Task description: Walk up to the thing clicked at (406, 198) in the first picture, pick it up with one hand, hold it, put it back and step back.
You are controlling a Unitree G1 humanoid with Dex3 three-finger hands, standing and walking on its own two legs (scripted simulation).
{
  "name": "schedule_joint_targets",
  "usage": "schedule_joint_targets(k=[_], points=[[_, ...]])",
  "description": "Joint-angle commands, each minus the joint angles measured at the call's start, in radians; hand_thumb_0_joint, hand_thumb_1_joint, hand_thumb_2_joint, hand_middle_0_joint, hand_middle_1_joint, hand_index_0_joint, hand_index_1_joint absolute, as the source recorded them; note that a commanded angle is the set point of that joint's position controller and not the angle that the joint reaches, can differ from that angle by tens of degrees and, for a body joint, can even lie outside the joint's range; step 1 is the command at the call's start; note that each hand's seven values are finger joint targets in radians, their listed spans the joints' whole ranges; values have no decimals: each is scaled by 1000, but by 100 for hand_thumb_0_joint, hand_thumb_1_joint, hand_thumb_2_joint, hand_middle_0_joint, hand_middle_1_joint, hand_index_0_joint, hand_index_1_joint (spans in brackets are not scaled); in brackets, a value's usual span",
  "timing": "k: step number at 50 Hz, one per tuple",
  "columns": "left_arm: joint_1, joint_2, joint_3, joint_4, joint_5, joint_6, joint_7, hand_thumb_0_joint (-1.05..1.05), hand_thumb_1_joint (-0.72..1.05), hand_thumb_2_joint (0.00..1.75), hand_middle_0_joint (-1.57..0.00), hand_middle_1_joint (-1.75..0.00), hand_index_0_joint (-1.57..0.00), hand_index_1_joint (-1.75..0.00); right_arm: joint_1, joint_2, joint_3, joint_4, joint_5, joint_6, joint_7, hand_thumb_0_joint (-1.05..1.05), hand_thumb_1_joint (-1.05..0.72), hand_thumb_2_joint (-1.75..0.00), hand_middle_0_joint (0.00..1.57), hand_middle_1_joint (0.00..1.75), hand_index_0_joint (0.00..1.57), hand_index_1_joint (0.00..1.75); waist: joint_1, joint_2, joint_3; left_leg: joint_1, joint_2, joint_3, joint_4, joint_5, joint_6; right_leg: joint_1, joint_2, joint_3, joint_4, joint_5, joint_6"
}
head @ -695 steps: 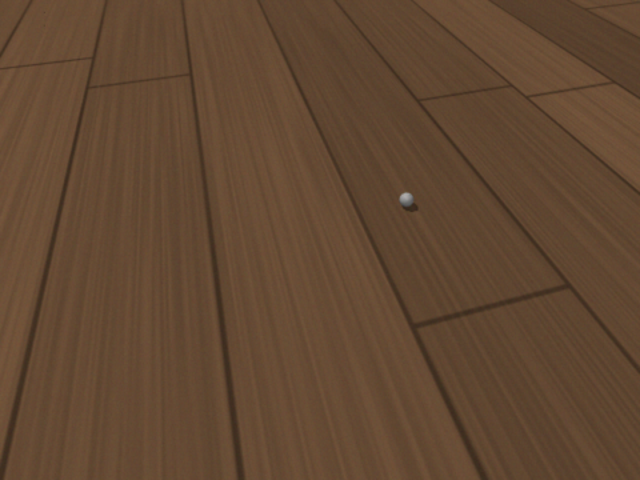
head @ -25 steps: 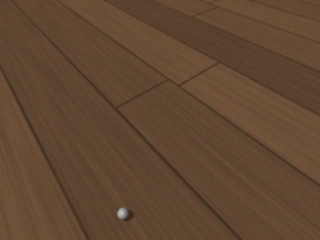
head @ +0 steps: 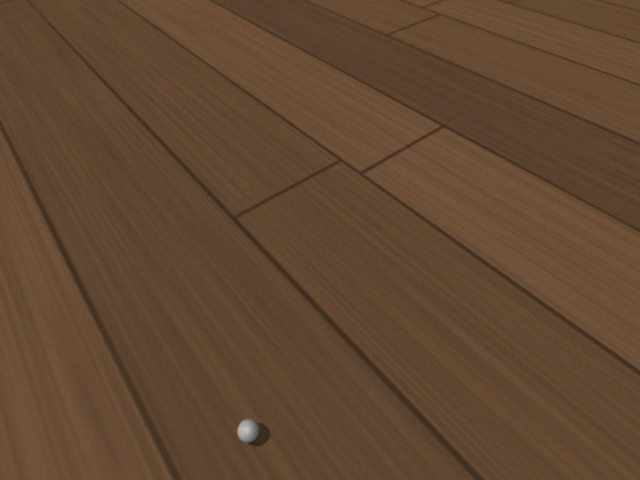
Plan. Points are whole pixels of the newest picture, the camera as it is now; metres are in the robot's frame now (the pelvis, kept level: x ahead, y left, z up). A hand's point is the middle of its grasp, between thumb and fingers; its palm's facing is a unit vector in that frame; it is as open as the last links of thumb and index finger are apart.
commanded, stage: stand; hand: left
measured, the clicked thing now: (248, 430) +0.38 +0.24 -0.75
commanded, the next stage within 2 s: walk up in 0.74 s
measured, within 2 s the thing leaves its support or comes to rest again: neither
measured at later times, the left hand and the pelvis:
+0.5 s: hand out of the picture +0.08 +0.26 -0.15, palm faces -0.01 -0.94 -0.35, open 7.4 cm; pelvis +0.00 +0.00 +0.00, yaw +0 degrees
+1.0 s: hand out of the picture +0.07 +0.30 -0.18, palm faces -0.03 -0.93 -0.38, open 7.4 cm; pelvis -0.05 +0.03 -0.02, yaw +1 degrees
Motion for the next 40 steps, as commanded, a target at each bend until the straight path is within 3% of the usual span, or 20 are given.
schedule_joint_targets(k=[1,15,29,35,36,37,38,40], points=[[-39,221,35,-58,-1,-18,11,0,90,90,-20,-30,-20,-30,-24,-218,-39,-54,-1,-21,-11,0,-90,-90,20,30,20,30,2,4,-92,-34,101,-62,-50,155,47,79,-119,97,-44,134,-18],[-29,220,33,-56,0,-18,13,0,90,90,-20,-30,-20,-30,-21,-215,-36,-58,3,-18,-13,0,-90,-90,20,30,20,30,-1,4,-93,-17,101,-57,-47,175,48,85,-123,95,-47,162,-16],[-22,231,37,-58,2,-16,14,0,90,90,-20,-30,-20,-30,-11,-217,-40,-61,0,-15,-11,0,-90,-90,20,30,20,30,2,-6,-55,-40,91,-58,-63,61,53,50,-117,100,-71,49,-16],[-17,225,36,-58,0,-17,12,0,90,90,-20,-30,-20,-30,-12,-215,-41,-62,1,-17,-10,0,-90,-90,20,30,20,30,4,-8,-61,-34,89,-60,-57,81,51,53,-118,100,-68,59,-17],[-23,226,35,-61,1,-19,12,0,90,90,-20,-30,-20,-30,-2,-216,-40,-61,1,-16,-9,0,-90,-90,20,30,20,30,-1,-11,-68,-35,92,-61,-59,82,52,62,-119,102,-67,70,-17],[-33,277,82,-84,-18,-3,21,0,90,90,-20,-30,-20,-30,-26,-262,-63,-64,4,4,-8,0,-90,-90,20,30,20,30,6,-17,62,-119,63,-63,50,252,69,-8,-118,114,20,296,-28],[-3,274,85,-100,-22,1,27,0,90,90,-20,-30,-20,-30,-12,-246,-62,-82,13,10,-11,0,-90,-90,20,30,20,30,6,-28,8,-97,61,-42,100,312,72,7,-124,107,46,376,-46],[4,278,92,-121,-24,8,31,0,90,90,-20,-30,-20,-30,7,-231,-66,-97,23,17,-12,0,-90,-90,20,30,20,30,5,-46,-62,-74,27,-16,205,303,69,24,-158,122,58,456,-92]])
